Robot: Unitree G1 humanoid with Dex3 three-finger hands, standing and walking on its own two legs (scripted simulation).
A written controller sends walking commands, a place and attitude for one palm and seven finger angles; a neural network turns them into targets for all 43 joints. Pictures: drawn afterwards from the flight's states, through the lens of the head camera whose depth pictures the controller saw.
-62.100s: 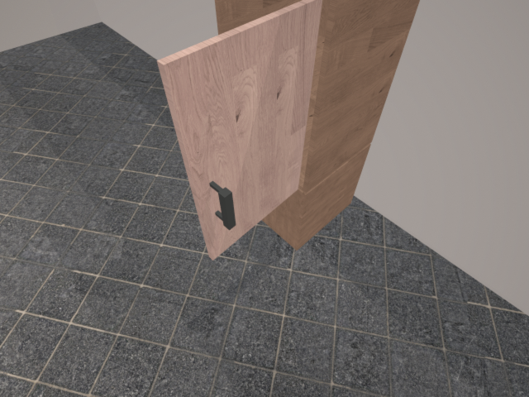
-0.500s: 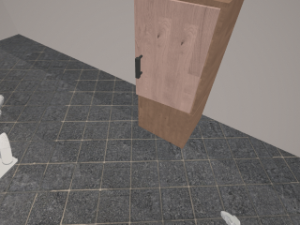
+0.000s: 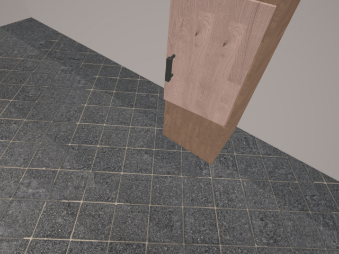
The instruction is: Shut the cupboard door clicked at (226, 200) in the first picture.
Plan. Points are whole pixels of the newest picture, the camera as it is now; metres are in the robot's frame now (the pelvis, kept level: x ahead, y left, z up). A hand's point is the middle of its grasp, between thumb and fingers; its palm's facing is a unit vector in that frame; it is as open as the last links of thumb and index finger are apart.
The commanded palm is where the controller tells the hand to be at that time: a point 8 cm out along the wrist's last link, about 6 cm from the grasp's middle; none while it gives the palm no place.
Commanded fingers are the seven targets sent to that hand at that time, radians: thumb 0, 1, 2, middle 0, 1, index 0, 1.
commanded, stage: let the arm hang, fingers relaxed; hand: left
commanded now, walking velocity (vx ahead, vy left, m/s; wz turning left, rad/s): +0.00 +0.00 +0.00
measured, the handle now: (170, 68) +0.93 +0.04 -0.10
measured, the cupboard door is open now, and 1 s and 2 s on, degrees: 6 6 6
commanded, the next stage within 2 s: look to check the result in 0.76 s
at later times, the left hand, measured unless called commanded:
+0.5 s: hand out of the picture -0.02 +0.20 -0.17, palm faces -0.01 -0.98 -0.20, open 7.3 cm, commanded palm none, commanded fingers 0.00 0.90 0.90 -0.20 -0.30 -0.20 -0.30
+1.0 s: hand out of the picture +0.02 +0.21 -0.17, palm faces -0.02 -0.98 -0.22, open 7.3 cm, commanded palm none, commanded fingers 0.00 0.90 0.90 -0.20 -0.30 -0.20 -0.30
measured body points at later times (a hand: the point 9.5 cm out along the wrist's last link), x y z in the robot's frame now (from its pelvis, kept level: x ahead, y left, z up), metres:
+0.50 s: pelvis +0.00 +0.02 +0.01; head +0.00 +0.02 +0.46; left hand -0.01 +0.25 -0.15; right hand -0.03 -0.21 -0.15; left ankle +0.05 +0.10 -0.74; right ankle -0.03 -0.09 -0.74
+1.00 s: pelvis +0.01 +0.02 +0.01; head +0.02 +0.02 +0.46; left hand +0.02 +0.26 -0.15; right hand +0.02 -0.22 -0.15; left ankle +0.05 +0.10 -0.74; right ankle -0.03 -0.09 -0.74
